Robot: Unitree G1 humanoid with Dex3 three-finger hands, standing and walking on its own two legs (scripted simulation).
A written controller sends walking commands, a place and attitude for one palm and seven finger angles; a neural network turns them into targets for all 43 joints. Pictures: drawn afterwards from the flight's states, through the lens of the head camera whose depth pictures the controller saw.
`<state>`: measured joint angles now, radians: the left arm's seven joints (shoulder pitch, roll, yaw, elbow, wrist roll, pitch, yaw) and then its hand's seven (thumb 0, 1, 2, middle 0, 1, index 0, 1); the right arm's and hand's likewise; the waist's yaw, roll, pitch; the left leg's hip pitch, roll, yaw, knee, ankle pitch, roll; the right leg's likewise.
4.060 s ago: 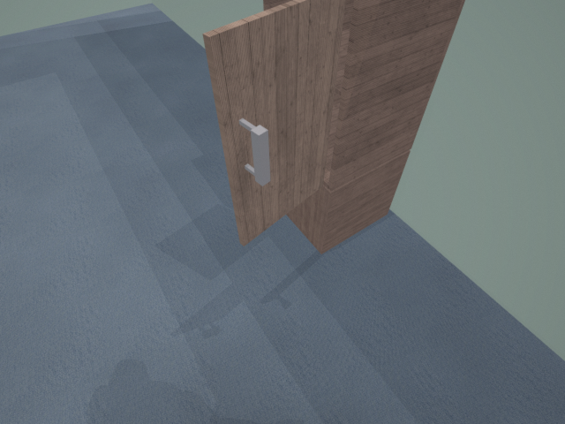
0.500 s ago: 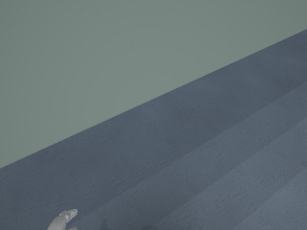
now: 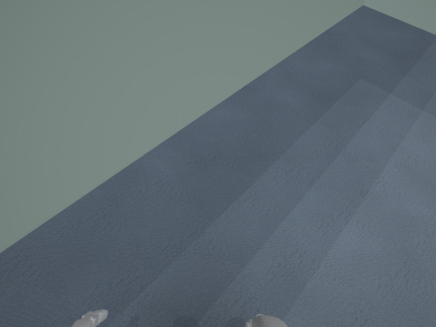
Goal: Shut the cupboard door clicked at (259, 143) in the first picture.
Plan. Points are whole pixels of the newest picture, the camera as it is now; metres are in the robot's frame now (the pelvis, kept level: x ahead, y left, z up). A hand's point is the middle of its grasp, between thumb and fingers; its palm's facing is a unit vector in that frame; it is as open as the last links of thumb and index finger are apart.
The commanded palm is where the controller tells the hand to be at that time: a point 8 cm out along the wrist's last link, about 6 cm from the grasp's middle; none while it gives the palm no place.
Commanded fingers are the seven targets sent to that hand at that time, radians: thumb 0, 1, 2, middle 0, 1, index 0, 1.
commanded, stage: walk around to get in front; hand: left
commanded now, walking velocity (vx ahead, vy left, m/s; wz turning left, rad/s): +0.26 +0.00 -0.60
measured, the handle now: out of the picture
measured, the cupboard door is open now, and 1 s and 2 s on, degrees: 100 100 100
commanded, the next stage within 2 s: walk to a spot facing it in 1.22 s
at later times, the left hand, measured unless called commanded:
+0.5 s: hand (145, 309) +0.16 +0.16 -0.19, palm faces -0.22 -0.96 -0.18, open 7.4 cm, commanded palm none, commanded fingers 0.00 0.90 0.90 -0.20 -0.30 -0.20 -0.30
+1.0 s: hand (259, 168) +0.55 -0.09 -0.17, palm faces -0.62 -0.76 -0.21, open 7.4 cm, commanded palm none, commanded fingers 0.00 0.90 0.90 -0.20 -0.30 -0.20 -0.30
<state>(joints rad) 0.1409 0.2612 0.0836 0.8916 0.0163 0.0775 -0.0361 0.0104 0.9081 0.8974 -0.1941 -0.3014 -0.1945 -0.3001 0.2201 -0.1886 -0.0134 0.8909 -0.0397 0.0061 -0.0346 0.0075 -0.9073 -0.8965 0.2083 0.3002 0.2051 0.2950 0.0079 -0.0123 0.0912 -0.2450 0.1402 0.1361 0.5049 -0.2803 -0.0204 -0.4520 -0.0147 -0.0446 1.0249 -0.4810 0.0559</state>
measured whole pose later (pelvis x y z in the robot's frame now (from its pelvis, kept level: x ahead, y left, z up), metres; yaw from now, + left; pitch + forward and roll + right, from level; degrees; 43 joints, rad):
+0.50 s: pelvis +0.13 -0.03 -0.01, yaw -18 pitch +1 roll +0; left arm 0.35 0.21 0.06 1.00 0.02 -0.01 -0.02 0.01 0.90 0.90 -0.20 -0.30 -0.20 -0.30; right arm 0.12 -0.22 -0.04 0.87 -0.02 -0.03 0.01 0.01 -0.91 -0.90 0.20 0.30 0.20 0.29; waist 0.05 -0.04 0.05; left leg -0.40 0.05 0.07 0.58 -0.27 -0.08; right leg -0.10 0.01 0.12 0.49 -0.40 0.01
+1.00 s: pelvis +0.29 -0.15 -0.03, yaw -34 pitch +1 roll +1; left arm 0.02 0.24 0.06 0.89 0.03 -0.02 -0.05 0.01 0.91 0.90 -0.19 -0.30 -0.19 -0.30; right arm 0.51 -0.18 -0.02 1.09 -0.03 -0.03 -0.01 0.01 -0.91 -0.90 0.21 0.30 0.20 0.29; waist -0.07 -0.01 0.09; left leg -0.05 0.18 0.28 0.68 -0.48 -0.09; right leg -0.45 -0.04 -0.13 0.65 -0.22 -0.07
